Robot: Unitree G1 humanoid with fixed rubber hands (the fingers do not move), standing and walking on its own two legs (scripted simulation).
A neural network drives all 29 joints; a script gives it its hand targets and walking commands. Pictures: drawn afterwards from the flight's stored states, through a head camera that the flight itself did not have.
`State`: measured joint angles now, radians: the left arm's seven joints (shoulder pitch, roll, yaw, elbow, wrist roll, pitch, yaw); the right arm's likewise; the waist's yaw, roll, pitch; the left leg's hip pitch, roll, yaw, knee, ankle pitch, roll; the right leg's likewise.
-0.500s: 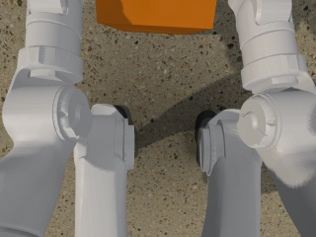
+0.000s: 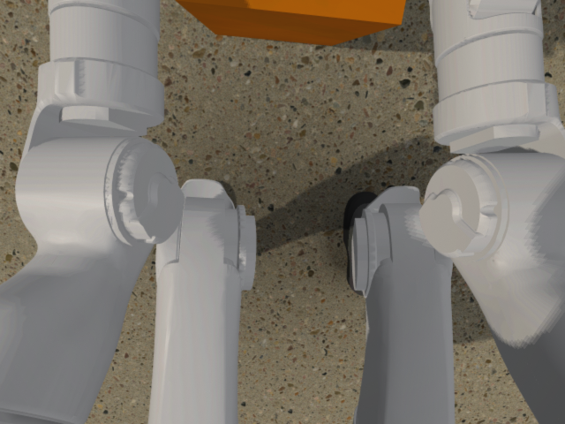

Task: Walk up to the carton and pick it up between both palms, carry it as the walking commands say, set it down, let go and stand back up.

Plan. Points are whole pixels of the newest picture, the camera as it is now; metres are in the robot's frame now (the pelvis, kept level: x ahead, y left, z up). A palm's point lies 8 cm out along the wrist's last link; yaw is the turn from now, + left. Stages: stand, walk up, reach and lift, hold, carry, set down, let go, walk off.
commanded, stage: reach and lift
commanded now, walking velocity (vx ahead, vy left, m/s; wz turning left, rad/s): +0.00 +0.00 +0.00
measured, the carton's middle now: out of the picture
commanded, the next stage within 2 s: none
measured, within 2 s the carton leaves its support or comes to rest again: neither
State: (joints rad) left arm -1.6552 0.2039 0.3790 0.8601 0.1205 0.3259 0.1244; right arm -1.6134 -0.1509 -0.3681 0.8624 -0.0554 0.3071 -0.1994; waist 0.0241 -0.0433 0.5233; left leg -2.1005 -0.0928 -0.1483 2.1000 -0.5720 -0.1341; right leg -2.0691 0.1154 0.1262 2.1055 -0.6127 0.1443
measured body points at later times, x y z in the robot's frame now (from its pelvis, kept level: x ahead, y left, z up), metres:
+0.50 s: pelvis -0.01 +0.01 +0.03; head +0.37 +0.04 +0.26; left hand +0.59 +0.17 -0.11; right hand +0.59 -0.09 -0.11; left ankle +0.12 +0.15 -0.37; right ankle +0.11 -0.15 -0.37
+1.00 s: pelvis -0.02 +0.00 +0.07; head +0.35 +0.03 +0.32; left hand +0.57 +0.16 -0.04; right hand +0.56 -0.09 -0.06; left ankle +0.12 +0.15 -0.37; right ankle +0.11 -0.15 -0.37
